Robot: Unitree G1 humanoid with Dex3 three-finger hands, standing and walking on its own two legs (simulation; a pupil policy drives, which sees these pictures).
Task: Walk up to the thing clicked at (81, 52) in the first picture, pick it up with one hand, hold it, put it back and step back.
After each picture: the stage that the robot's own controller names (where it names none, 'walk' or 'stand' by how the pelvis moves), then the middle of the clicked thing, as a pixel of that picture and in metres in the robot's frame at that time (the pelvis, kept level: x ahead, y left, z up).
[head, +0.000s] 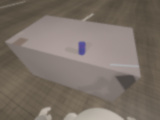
stand; (81, 48) +0.61 +0.09 +0.01
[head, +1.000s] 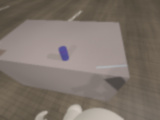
walk; (64, 53) +0.50 +0.24 +0.02
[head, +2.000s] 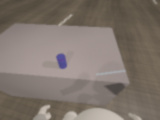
stand; (62, 61) +0.43 +0.23 +0.01
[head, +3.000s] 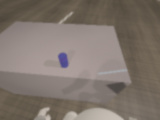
stand; (63, 60) +0.44 +0.22 +0.01
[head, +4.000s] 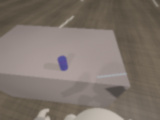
stand; (63, 63) +0.43 +0.22 +0.00
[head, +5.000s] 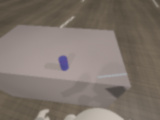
stand; (63, 63) +0.43 +0.22 +0.00
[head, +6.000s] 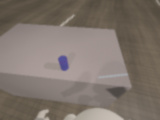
rise first; (63, 63) +0.42 +0.22 +0.00
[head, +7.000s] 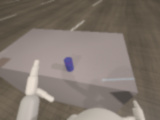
rise first; (69, 64) +0.43 +0.21 +0.01
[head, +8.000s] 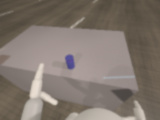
go down; (70, 62) +0.44 +0.20 +0.01
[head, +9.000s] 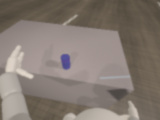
go down; (65, 62) +0.44 +0.19 +0.02
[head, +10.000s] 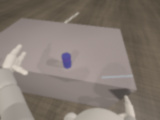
go down; (66, 60) +0.44 +0.18 +0.02
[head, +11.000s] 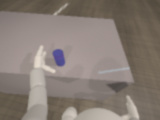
close in; (59, 58) +0.43 +0.20 +0.05
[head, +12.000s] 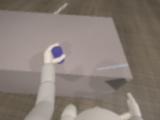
close; (58, 55) +0.44 +0.21 +0.06
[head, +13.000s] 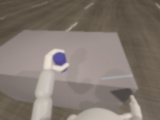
lift; (61, 62) +0.32 +0.18 +0.18
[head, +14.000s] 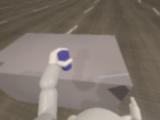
lift; (65, 60) +0.34 +0.17 +0.18
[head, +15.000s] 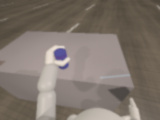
hold; (61, 59) +0.33 +0.18 +0.19
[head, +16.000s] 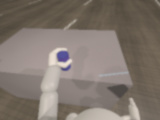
crouch; (64, 61) +0.34 +0.17 +0.16
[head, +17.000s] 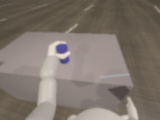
crouch; (63, 54) +0.38 +0.18 +0.19
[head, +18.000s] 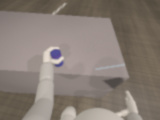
lower; (57, 58) +0.43 +0.21 +0.04
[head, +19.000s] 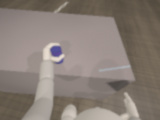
lower; (57, 55) +0.44 +0.21 +0.07
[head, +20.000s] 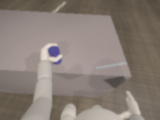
lower; (55, 55) +0.44 +0.22 +0.07
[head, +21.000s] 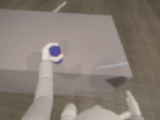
lower; (56, 55) +0.44 +0.21 +0.07
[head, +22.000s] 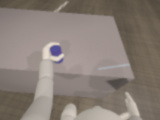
rest; (57, 54) +0.44 +0.21 +0.07
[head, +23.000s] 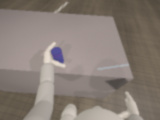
withdraw; (57, 56) +0.43 +0.21 +0.06
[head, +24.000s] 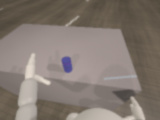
sink last; (67, 64) +0.40 +0.19 +0.04
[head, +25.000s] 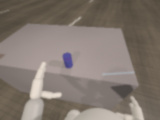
stand; (68, 60) +0.43 +0.21 +0.04
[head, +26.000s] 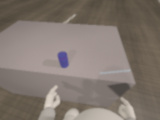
stand; (63, 60) +0.43 +0.21 +0.06
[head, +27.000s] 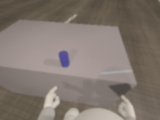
stand; (64, 59) +0.43 +0.20 +0.06
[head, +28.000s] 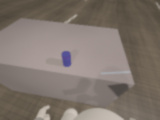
stand; (66, 59) +0.44 +0.19 +0.04
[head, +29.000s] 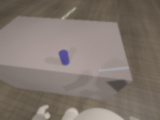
walk; (64, 58) +0.45 +0.21 +0.01
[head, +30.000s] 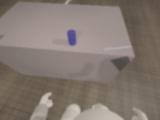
walk; (71, 38) +0.61 +0.18 +0.03
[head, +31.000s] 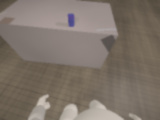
walk; (71, 20) +0.91 +0.23 +0.02
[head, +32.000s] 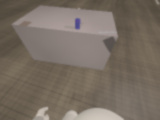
stand; (77, 24) +1.04 +0.20 +0.02
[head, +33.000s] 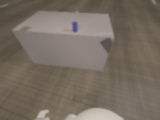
stand; (74, 27) +1.05 +0.22 +0.00
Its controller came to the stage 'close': yes
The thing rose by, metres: 0.21
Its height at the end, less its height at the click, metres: +0.00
